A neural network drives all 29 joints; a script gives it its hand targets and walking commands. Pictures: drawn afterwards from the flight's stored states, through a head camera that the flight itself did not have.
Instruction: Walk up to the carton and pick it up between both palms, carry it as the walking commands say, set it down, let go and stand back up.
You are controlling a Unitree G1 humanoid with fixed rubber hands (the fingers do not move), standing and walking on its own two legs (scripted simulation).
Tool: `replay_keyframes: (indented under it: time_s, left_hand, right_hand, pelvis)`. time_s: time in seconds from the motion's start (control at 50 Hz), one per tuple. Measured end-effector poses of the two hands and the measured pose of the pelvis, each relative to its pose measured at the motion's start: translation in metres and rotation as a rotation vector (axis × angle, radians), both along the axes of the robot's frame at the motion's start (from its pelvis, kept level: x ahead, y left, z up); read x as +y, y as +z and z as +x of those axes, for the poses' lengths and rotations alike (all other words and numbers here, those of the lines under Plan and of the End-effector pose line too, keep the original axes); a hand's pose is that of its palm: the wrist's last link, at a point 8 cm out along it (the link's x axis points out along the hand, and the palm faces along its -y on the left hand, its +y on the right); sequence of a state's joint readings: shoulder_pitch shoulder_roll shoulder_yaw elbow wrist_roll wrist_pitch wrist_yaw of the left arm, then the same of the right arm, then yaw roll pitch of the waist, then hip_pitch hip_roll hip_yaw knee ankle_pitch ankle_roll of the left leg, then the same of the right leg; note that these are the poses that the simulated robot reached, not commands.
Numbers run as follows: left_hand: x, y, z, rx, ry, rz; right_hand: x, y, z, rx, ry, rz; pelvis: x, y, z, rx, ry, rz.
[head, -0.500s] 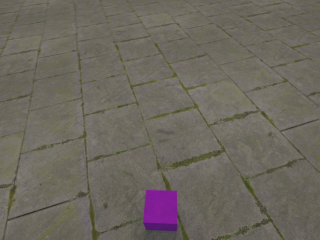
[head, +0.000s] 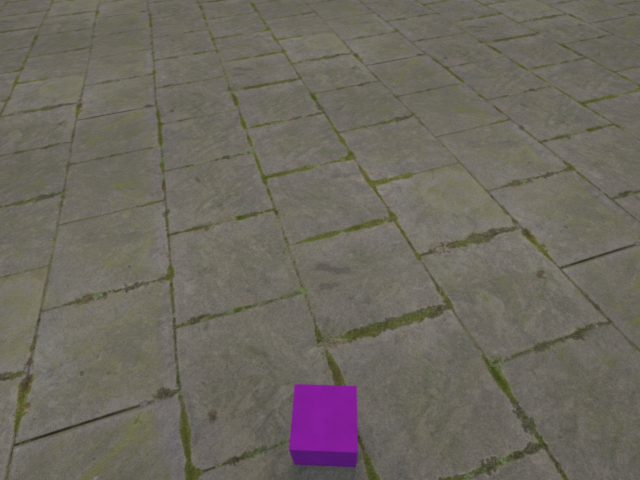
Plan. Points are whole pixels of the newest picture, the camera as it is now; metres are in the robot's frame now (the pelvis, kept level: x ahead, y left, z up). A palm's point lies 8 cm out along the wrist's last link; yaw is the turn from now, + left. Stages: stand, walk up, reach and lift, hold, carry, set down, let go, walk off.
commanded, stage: reach and lift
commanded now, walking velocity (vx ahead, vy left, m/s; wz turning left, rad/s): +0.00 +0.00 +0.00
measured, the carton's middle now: (325, 425) +0.39 +0.05 -0.70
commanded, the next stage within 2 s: none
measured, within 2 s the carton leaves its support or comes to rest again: neither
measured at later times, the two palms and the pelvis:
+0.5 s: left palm out of the picture +0.15 +0.22 -0.17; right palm out of the picture +0.14 -0.18 -0.17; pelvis -0.03 +0.02 -0.05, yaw +1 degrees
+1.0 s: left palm (216, 414) +0.27 +0.22 -0.19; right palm (440, 422) +0.25 -0.15 -0.20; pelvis -0.09 +0.02 -0.10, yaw +0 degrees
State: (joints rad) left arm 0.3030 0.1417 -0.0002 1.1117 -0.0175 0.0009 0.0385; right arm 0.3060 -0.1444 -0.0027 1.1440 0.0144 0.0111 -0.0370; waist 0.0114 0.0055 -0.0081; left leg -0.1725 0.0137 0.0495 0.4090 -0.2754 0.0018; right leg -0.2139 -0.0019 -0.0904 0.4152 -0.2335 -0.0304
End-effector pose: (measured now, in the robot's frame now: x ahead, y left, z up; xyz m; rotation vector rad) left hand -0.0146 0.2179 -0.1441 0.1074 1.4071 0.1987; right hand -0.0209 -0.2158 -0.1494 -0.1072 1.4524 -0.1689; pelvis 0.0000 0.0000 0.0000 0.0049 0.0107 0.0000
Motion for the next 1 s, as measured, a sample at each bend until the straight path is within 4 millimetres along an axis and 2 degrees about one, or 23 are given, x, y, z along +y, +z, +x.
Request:
replay_keyframes:
  time_s: [0.04, 0.1, 0.14, 0.16, 0.2, 0.24, 0.32, 0.38, 0.44, 0.54, 0.66, 0.72, 0.86, 1.0]
  left_hand:
    - [0.008, -0.003, 0.036, -0.076, -0.018, 0.013]
    - [0.024, 0.003, 0.114, -0.174, -0.052, 0.042]
    - [0.030, 0.013, 0.153, -0.176, -0.049, 0.038]
    - [0.031, 0.017, 0.166, -0.164, -0.045, 0.031]
    - [0.027, 0.022, 0.179, -0.122, -0.045, 0.009]
    - [0.019, 0.021, 0.179, -0.081, -0.053, -0.022]
    - [0.003, 0.010, 0.161, -0.045, -0.087, -0.050]
    - [-0.001, -0.003, 0.153, -0.066, -0.091, -0.050]
    - [0.001, -0.016, 0.156, -0.125, -0.089, -0.049]
    - [0.007, -0.029, 0.172, -0.225, -0.094, -0.045]
    - [0.008, -0.037, 0.182, -0.271, -0.106, -0.050]
    - [0.009, -0.039, 0.192, -0.301, -0.110, -0.046]
    - [0.005, -0.043, 0.237, -0.383, -0.113, -0.047]
    - [-0.002, -0.049, 0.281, -0.464, -0.104, -0.057]
  right_hand:
    - [-0.004, -0.002, 0.038, -0.088, -0.007, -0.004]
    - [-0.011, 0.002, 0.121, -0.193, 0.047, -0.015]
    - [-0.010, 0.013, 0.166, -0.206, 0.076, -0.018]
    - [-0.008, 0.017, 0.181, -0.196, 0.082, -0.015]
    - [0.000, 0.022, 0.197, -0.161, 0.085, -0.001]
    - [0.010, 0.023, 0.197, -0.131, 0.079, 0.024]
    - [0.029, 0.010, 0.173, -0.090, 0.060, 0.057]
    - [0.036, -0.004, 0.158, -0.102, 0.050, 0.063]
    - [0.037, -0.016, 0.158, -0.158, 0.053, 0.051]
    - [0.037, -0.027, 0.170, -0.256, 0.063, 0.040]
    - [0.045, -0.030, 0.185, -0.323, 0.062, 0.046]
    - [0.049, -0.033, 0.195, -0.352, 0.059, 0.048]
    - [0.053, -0.042, 0.234, -0.421, 0.056, 0.034]
    - [0.061, -0.049, 0.274, -0.498, 0.043, 0.026]
  pelvis:
    - [0.000, -0.009, -0.006, 0.045, 0.010, 0.001]
    - [0.001, -0.022, -0.016, 0.066, 0.019, -0.005]
    - [0.002, -0.026, -0.018, 0.084, 0.013, -0.003]
    - [0.002, -0.026, -0.018, 0.101, 0.011, -0.002]
    - [0.004, -0.026, -0.014, 0.140, 0.014, -0.003]
    - [0.005, -0.023, -0.009, 0.171, 0.018, -0.005]
    - [0.009, -0.022, -0.002, 0.217, 0.013, -0.007]
    - [0.011, -0.030, -0.006, 0.261, 0.010, -0.009]
    - [0.014, -0.042, -0.015, 0.307, 0.008, -0.009]
    - [0.017, -0.059, -0.035, 0.336, 0.012, -0.011]
    - [0.020, -0.071, -0.054, 0.301, 0.010, -0.011]
    - [0.021, -0.077, -0.062, 0.289, 0.010, -0.010]
    - [0.023, -0.091, -0.078, 0.305, 0.007, -0.008]
    - [0.023, -0.100, -0.086, 0.380, 0.000, -0.001]
